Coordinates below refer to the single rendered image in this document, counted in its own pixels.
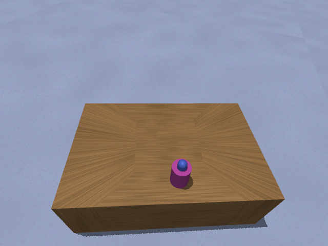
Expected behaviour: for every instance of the bottle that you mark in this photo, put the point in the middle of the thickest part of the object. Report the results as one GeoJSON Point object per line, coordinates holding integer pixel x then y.
{"type": "Point", "coordinates": [180, 173]}

